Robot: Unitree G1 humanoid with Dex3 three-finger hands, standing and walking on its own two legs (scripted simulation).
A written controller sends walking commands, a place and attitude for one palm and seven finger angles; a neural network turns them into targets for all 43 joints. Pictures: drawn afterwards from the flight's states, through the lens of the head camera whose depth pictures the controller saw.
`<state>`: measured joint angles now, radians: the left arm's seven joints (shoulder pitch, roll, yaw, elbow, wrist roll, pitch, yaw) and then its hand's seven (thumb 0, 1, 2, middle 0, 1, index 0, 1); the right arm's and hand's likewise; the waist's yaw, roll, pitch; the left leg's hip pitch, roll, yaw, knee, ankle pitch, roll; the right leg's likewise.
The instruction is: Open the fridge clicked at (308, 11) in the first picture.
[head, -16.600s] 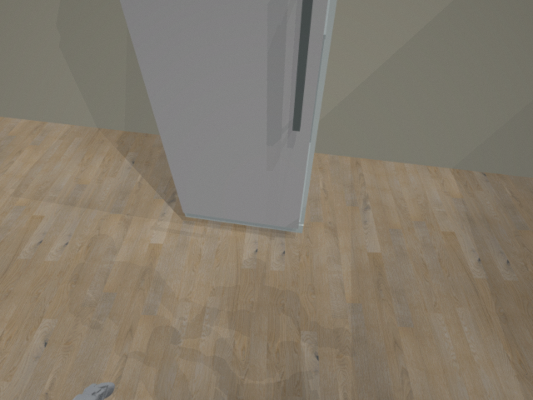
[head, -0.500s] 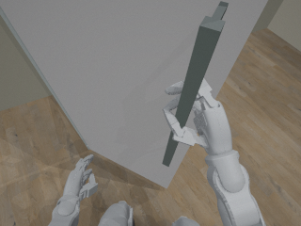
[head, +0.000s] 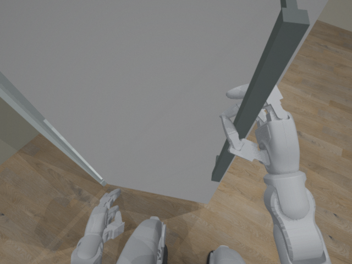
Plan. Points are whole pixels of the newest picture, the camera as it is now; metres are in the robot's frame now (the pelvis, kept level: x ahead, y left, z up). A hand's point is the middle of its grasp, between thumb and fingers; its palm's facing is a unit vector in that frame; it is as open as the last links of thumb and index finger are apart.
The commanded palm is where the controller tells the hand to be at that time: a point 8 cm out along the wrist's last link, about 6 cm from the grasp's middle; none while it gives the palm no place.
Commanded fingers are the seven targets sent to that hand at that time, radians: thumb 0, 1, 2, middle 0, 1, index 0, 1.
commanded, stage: walk backward, drawing the door open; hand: right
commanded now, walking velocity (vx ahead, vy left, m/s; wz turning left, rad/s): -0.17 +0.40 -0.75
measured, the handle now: (236, 126) +0.35 -0.07 +0.13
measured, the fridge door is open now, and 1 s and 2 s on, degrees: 65 70 68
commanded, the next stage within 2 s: stop walking and hold the door back in 0.10 s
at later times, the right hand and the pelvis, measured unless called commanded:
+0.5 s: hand (211, 184) +0.22 -0.02 +0.18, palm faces +0.31 +0.93 -0.18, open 6.3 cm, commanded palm +0.22 -0.08 +0.17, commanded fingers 0.00 -0.90 -0.90 0.45 1.40 0.45 1.40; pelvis -0.08 +0.19 +0.02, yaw -18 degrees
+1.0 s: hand (218, 155) +0.26 -0.03 +0.18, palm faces +0.39 +0.89 -0.22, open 5.8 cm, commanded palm +0.22 -0.08 +0.17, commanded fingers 0.00 -0.90 -0.90 0.45 1.40 0.45 1.40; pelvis -0.13 +0.24 +0.02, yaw -19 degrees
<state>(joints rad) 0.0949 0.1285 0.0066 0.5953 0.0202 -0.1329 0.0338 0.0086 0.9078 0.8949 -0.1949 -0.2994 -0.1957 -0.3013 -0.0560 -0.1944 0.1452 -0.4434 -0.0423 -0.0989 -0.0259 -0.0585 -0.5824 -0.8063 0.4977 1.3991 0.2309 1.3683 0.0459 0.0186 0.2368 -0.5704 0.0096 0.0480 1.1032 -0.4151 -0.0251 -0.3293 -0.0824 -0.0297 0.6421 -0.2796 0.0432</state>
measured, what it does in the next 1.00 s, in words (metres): steps to the left, turning right: left foot, then right foot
